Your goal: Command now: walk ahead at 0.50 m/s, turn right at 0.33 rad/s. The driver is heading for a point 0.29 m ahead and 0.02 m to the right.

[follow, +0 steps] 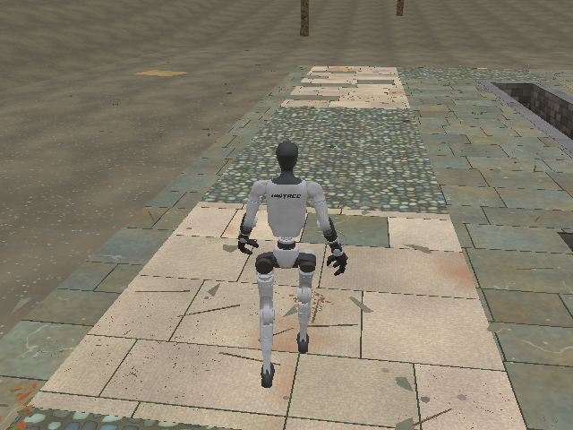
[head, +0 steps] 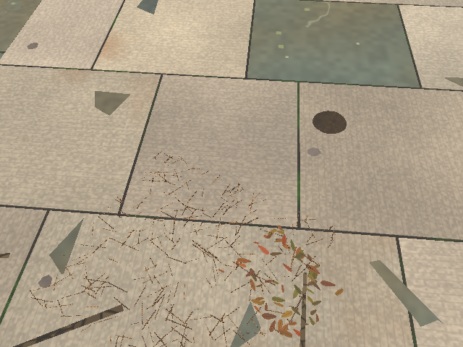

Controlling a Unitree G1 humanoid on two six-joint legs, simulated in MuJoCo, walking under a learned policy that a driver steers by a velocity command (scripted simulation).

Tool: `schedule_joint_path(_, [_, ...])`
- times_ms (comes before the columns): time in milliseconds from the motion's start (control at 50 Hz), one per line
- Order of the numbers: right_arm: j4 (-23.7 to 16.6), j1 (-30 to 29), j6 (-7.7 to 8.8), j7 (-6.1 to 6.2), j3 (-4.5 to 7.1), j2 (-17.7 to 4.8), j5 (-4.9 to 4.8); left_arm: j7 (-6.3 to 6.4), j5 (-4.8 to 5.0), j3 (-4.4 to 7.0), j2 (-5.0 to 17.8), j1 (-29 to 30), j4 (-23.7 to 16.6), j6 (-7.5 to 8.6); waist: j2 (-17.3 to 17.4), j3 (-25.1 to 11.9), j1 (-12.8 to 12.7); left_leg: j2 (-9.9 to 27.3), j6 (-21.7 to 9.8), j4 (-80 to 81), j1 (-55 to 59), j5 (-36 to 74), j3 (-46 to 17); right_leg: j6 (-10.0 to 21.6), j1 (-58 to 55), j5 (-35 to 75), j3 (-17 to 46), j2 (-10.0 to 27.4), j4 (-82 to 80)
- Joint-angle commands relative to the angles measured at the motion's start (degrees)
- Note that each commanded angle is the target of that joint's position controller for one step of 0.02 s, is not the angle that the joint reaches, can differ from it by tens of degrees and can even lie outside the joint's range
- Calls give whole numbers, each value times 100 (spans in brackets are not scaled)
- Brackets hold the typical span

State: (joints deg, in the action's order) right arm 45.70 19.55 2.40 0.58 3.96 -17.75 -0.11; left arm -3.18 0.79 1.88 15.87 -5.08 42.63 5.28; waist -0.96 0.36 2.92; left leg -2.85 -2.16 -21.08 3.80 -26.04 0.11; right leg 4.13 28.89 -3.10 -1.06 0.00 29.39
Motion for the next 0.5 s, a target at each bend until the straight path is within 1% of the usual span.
schedule_joint_path(20, [-603, 320, 87, 84, 41, -474, 121, 82, -48, 579, 1705, -1746, -49, 11, -631, -1708, -730, 594, 75, -3976, -2520, 3883, 298, 1266, -4063, -65, 2285, 1213, 72])
schedule_joint_path(40, [-560, 354, 221, 19, -69, -210, 124, 69, 91, 528, 1455, -1963, 33, -12, -1397, -2144, -764, -283, 322, -5313, -4070, -401, -219, 1889, -5080, -1106, 4597, 1894, -931])
schedule_joint_path(60, [-694, -81, 373, -74, 6, -637, -72, 82, 103, 414, 1132, -1823, -2, -25, -861, -1643, -928, 103, 183, -5662, -4753, -317, -778, 1590, -4886, -1925, 4337, 1779, -1190])
schedule_joint_path(80, [-855, -588, 467, -115, -2, -680, -179, 114, 41, 385, 1012, -1514, -108, -47, -456, -997, -903, 352, 102, -5465, -4892, 107, -688, 1391, -4161, -1832, 3648, 1585, -1267])
schedule_joint_path(100, [-898, -807, 507, -106, -2, -659, -92, 131, -32, 337, 909, -1124, -191, -65, -27, -405, -693, 544, 107, -4985, -4759, 375, -571, 1266, -3251, -792, 3036, 1428, -1338])
schedule_joint_path(120, [-871, -787, 476, -71, 49, -714, 38, 161, -89, 274, 745, -854, -273, -57, 31, -264, -490, 733, 172, -4567, -4331, 557, -534, 1182, -2648, 568, 2537, 1292, -1337])
schedule_joint_path(140, [-853, -655, 418, -61, 57, -676, 89, 180, -131, 240, 687, -727, -324, -71, -72, -246, -333, 767, 267, -4419, -3943, 538, -478, 1182, -2245, 1704, 2205, 1167, -1327])
schedule_joint_path(160, [-815, -456, 352, -46, 46, -580, 101, 194, -134, 237, 680, -685, -314, -75, -131, -307, -215, 784, 364, -4189, -3717, 519, -424, 1193, -2005, 2532, 1906, 1098, -1301])
schedule_joint_path(180, [-769, -327, 286, -22, 14, -459, 100, 214, -133, 248, 741, -678, -278, -65, -167, -359, -154, 757, 457, -3944, -3565, 621, -325, 1198, -1801, 3158, 1610, 1035, -1305])
schedule_joint_path(200, [-766, -321, 230, 9, -15, -374, 94, 238, -128, 272, 834, -682, -234, -61, -199, -381, -131, 707, 531, -3606, -3485, 833, -245, 1182, -1672, 3539, 1363, 962, -1321])
schedule_joint_path(220, [-778, -395, 189, 36, -43, -305, 98, 264, -110, 292, 903, -683, -191, -72, -229, -410, -148, 670, 576, -3240, -3397, 1144, -191, 1122, -1583, 3677, 1153, 873, -1323])
schedule_joint_path(240, [-781, -494, 164, 48, -67, -249, 104, 288, -80, 295, 920, -682, -148, -99, -260, -462, -183, 633, 588, -2854, -3241, 1564, -153, 1009, -1518, 3639, 944, 740, -1301])
schedule_joint_path(280, [-804, -802, 155, 38, -79, -210, 77, 331, -44, 278, 877, -809, -41, -165, -312, -545, -362, 508, 572, -2112, -2991, 2468, -116, 794, -1571, 3328, 743, 570, -1257])
schedule_joint_path(320, [-869, -1119, 180, -9, -72, -214, 48, 367, -34, 249, 836, -980, 90, -231, -325, -536, -526, 434, 525, -1586, -2903, 2967, -167, 696, -1795, 2848, 821, 614, -1196])
schedule_joint_path(360, [-914, -1286, 212, -54, -46, -271, 58, 379, -58, 229, 817, -1016, 177, -289, -353, -472, -576, 418, 428, -1257, -2929, 2890, -251, 674, -2079, 2584, 1017, 772, -1020])
schedule_joint_path(400, [-922, -1294, 254, -90, 0, -374, 107, 379, -68, 213, 794, -961, 235, -332, -360, -420, -516, 392, 264, -949, -2881, 2566, -279, 627, -2305, 2486, 1245, 901, -663])
schedule_joint_path(420, [-862, -1124, 277, -96, 21, -394, 139, 383, -50, 194, 753, -876, 250, -349, -327, -431, -379, 363, 156, -609, -2624, 2710, -243, 538, -2328, 2357, 1292, 856, -405])
schedule_joint_path(440, [-787, -912, 308, -84, 39, -437, 184, 381, -49, 168, 689, -888, 275, -349, -233, -488, -257, 423, 15, -169, -2103, 3604, -265, 360, -2239, 2142, 1247, 657, -89])
schedule_joint_path(460, [-814, -812, 332, -40, 85, -738, 260, 369, -164, 128, 565, -1145, 241, -298, 179, -830, -407, 990, -262, -448, -1163, 5697, -769, 116, -1842, 1396, 1133, 288, 392])
schedule_joint_path(480, [-837, -732, 270, -4, 78, -761, 287, 358, -203, 59, 358, -1804, 372, -242, 887, -1398, -596, 1773, -1010, -879, 77, 7072, -1469, -216, -1018, -283, 1005, -51, 1055])
schedule_joint_path(500, [-759, -520, 160, 5, -23, -254, 218, 362, -148, 38, 423, -1817, 489, -265, 1119, -1793, -327, 2174, -1468, -786, 262, 6838, -1965, -470, -831, -2130, 805, -163, 1584])
